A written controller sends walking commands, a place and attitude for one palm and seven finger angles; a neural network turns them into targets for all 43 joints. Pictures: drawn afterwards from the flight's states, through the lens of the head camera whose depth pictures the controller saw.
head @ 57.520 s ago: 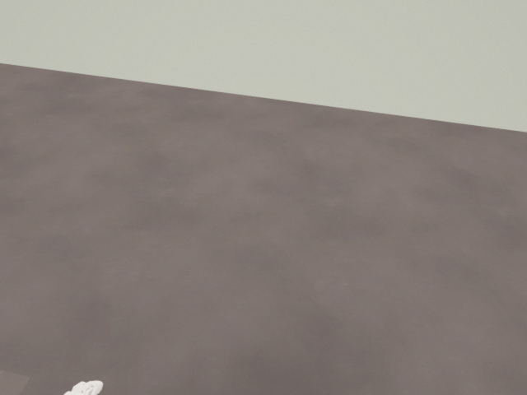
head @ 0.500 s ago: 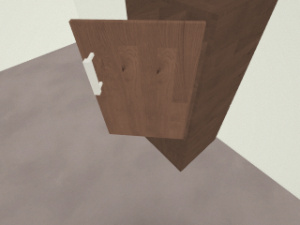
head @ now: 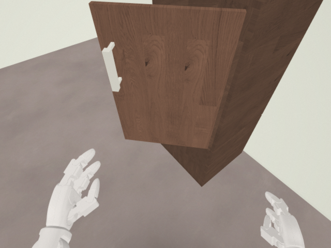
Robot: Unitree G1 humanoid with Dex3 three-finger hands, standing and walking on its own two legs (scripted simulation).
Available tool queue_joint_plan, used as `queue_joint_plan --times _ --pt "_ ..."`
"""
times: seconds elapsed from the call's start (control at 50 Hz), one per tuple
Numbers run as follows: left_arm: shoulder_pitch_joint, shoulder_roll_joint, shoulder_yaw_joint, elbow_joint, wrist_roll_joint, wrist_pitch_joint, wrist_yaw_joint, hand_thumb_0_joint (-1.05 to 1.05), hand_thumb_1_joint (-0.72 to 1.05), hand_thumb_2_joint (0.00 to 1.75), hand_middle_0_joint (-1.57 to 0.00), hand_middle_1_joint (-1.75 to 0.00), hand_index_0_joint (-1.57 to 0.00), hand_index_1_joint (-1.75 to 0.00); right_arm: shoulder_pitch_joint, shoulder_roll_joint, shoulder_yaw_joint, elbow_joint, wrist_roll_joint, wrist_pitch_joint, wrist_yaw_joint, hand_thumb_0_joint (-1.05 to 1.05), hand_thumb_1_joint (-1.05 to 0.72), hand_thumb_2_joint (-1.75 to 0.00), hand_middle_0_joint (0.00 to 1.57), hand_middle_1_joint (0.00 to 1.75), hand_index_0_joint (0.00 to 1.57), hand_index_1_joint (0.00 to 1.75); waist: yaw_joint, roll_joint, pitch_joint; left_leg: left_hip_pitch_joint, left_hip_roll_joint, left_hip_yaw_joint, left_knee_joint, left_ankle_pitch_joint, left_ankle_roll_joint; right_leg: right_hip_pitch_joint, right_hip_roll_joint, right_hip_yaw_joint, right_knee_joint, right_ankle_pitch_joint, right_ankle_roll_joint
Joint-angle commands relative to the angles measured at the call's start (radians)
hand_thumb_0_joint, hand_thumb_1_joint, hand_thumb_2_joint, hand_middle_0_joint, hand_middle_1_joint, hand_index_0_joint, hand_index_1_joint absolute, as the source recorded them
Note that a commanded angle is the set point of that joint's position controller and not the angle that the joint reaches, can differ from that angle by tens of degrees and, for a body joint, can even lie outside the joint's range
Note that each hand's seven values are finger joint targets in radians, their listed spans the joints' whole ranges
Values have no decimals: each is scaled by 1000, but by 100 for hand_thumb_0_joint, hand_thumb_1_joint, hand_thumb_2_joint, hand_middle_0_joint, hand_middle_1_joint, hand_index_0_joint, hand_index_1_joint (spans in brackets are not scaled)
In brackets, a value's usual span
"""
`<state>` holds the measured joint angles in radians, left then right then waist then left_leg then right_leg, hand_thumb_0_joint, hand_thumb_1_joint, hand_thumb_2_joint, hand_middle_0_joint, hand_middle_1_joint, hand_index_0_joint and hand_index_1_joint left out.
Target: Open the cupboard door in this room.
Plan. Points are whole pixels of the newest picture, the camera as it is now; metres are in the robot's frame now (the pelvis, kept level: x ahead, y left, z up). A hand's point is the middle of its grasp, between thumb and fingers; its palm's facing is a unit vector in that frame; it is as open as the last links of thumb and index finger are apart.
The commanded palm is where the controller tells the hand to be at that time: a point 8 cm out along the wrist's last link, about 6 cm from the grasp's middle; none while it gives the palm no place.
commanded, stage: raise the hand with hooked fingers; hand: left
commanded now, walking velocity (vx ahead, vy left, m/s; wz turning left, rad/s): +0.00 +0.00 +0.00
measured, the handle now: (114, 67) +0.60 +0.19 +0.12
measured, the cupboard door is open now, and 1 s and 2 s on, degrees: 43 43 43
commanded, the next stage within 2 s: move the hooked fingers beside the handle in 1.82 s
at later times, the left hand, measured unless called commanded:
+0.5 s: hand (62, 205) +0.20 +0.23 +0.04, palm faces -0.10 -0.99 -0.05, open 10.7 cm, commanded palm +0.17 +0.29 +0.05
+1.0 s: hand (30, 176) +0.24 +0.29 +0.10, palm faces -0.03 -1.00 -0.06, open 13.5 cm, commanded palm +0.22 +0.34 +0.11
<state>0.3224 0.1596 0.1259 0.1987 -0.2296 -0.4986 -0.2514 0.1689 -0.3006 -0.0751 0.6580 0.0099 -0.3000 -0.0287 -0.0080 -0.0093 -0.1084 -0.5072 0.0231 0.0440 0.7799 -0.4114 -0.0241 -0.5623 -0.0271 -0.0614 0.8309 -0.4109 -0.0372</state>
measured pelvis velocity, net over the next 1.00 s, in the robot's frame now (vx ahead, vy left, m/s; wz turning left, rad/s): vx -0.02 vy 0.04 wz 0.02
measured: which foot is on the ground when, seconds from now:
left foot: down 0.00-1.00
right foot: down 0.00-1.00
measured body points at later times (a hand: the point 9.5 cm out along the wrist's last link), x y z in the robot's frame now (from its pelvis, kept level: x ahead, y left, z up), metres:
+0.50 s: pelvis -0.03 +0.04 -0.02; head +0.00 +0.04 +0.43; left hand +0.20 +0.29 +0.05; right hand +0.12 -0.17 -0.11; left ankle -0.02 +0.14 -0.70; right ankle +0.00 -0.09 -0.70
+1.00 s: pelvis -0.02 +0.04 +0.01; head +0.00 +0.05 +0.46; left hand +0.24 +0.34 +0.11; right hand +0.18 -0.19 -0.05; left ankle -0.02 +0.14 -0.70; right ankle +0.00 -0.09 -0.70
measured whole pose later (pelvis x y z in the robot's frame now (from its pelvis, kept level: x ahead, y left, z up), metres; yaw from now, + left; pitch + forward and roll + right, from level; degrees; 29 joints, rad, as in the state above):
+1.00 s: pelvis -0.02 +0.04 +0.01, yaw +1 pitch +3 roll -2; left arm 0.07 0.39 0.35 0.18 -0.33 -0.14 -0.47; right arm 0.24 -0.28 0.07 0.56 0.04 -0.28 -0.09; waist 0.02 0.02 -0.05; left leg -0.45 0.02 0.01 0.80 -0.41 0.02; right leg -0.44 -0.02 -0.09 0.73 -0.34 0.01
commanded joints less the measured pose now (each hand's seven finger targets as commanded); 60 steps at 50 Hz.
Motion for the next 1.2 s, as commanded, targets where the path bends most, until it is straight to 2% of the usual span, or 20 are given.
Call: queue_joint_plan --times 0.0,0.02,0.06,0.12,0.16,0.22,0.28,0.36,0.38,0.4,0.46,0.56,0.58,0.68,0.78,0.86,0.9,1.02,1.06,1.18 --pt "193 187 144 -77 -52 -110 -219 0 55 75 -22 -53 -22 -53 -54 -94 -32 -262 21 -18 24 0 -90 -90 20 30 20 30 77 -78 -149 -185 -78 15 112 186 31 109 -41 153 -18 289 23" --pt "161 178 135 -137 -76 -71 -224 0 53 74 -23 -54 -23 -54 -65 -91 -26 -300 29 -5 18 0 -90 -90 20 30 20 30 74 -39 -156 -181 -81 23 116 165 36 93 -36 154 -33 224 25" --pt "22 189 131 -271 -106 -20 -198 0 48 72 -23 -57 -23 -57 -51 -92 -14 -337 28 14 4 0 -90 -90 20 30 20 30 44 -23 -154 -171 -72 5 132 132 46 27 -13 143 -31 111 25" --pt "-69 168 90 -454 -76 -10 -118 0 41 69 -24 -62 -24 -62 10 -72 1 -334 21 23 -7 0 -90 -90 20 30 20 30 2 95 -176 -86 -39 -30 126 167 52 -38 25 56 27 167 14" --pt "-181 190 55 -538 -49 -14 -89 0 36 67 -24 -64 -24 -64 30 -83 22 -319 9 26 -16 0 -90 -90 20 30 20 30 -35 99 -153 -77 -22 -63 138 178 56 -88 42 33 57 178 7" --pt "-161 185 21 -502 -15 17 -87 0 29 64 -24 -69 -24 -69 36 -80 34 -300 16 14 -25 0 -90 -90 20 30 20 30 -46 131 -143 -68 -14 -86 104 116 52 -116 41 7 35 97 10" --pt "-143 216 43 -439 -23 102 -112 0 22 61 -25 -74 -25 -74 24 -85 48 -297 27 7 -33 0 -90 -90 20 30 20 30 -30 115 -144 -73 -14 -102 61 71 47 -81 46 -4 7 48 10" --pt "-76 276 163 -356 -63 211 -111 0 13 57 -25 -80 -25 -80 -10 -77 60 -293 32 4 -42 0 -90 -90 20 30 20 30 22 55 -161 -83 -16 -105 2 79 41 15 47 -17 -29 40 8" --pt "-99 256 149 -398 -72 217 -111 0 11 56 -26 -81 -26 -81 -8 -74 66 -297 32 1 -41 0 -90 -90 20 30 20 30 18 73 -175 -67 -17 -105 -12 90 39 21 42 -23 -32 52 11" --pt "-94 274 182 -391 -82 221 -103 0 8 55 -26 -82 -26 -82 -9 -71 65 -288 31 -4 -41 0 -90 -90 20 30 20 30 26 70 -171 -67 -16 -103 -20 93 36 36 40 -22 -41 50 10" --pt "-102 288 208 -388 -101 208 -96 0 1 52 -26 -87 -26 -87 -2 -76 68 -283 25 -22 -40 0 -90 -90 20 30 20 30 34 24 -142 -64 -14 -105 -41 116 34 56 46 -26 -54 65 8" --pt "-161 298 204 -355 -101 181 -117 0 -10 47 -27 -94 -27 -94 26 -98 65 -262 29 -51 -39 0 -90 -90 20 30 20 30 16 55 -90 -35 -11 -104 -70 88 32 43 45 -23 -80 44 6" --pt "-191 299 199 -375 -102 177 -127 0 -13 46 -27 -96 -27 -96 31 -101 64 -258 32 -55 -40 0 -90 -90 20 30 20 30 9 83 -109 -11 -12 -101 -75 85 32 43 40 -21 -87 45 9" --pt "-265 362 249 -343 -105 201 -143 0 -24 41 -28 -103 -28 -103 43 -115 60 -248 35 -62 -56 0 -90 -90 20 30 20 30 12 82 -111 34 -11 -105 -105 94 36 84 40 -16 -118 65 10" --pt "-335 402 290 -319 -117 228 -166 0 -36 36 -29 -111 -29 -111 43 -115 66 -237 34 -55 -63 0 -90 -90 20 30 20 30 20 131 -109 95 -14 -95 -121 191 33 140 44 -16 -141 167 4" --pt "-390 416 298 -253 -123 267 -200 0 -45 32 -30 -117 -30 -117 42 -120 74 -235 36 -42 -66 0 -90 -90 20 30 20 30 20 125 -77 116 -16 -91 -135 232 34 170 52 -13 -164 220 2" --pt "-422 427 307 -230 -124 287 -220 0 -50 30 -30 -120 -30 -120 37 -118 75 -236 38 -34 -69 0 -90 -90 20 30 20 30 21 111 -100 133 -15 -87 -145 240 35 185 49 -12 -177 235 5" --pt "-517 479 351 -177 -140 326 -268 0 -50 30 -30 -120 -30 -120 35 -117 82 -232 39 -17 -77 0 -90 -90 20 30 20 30 20 78 -114 168 -17 -81 -157 286 41 222 50 -3 -210 294 8" --pt "-562 509 370 -173 -145 328 -279 0 -50 30 -30 -120 -30 -120 30 -116 87 -229 37 -13 -77 0 -90 -90 20 30 20 30 26 111 -112 183 -21 -78 -157 304 41 240 52 5 -218 314 2" --pt "-647 558 393 -110 -143 342 -306 0 -50 30 -30 -120 -30 -120 30 -118 91 -219 42 0 -83 0 -90 -90 20 30 20 30 25 112 -126 210 -23 -73 -183 321 43 266 45 9 -245 331 4"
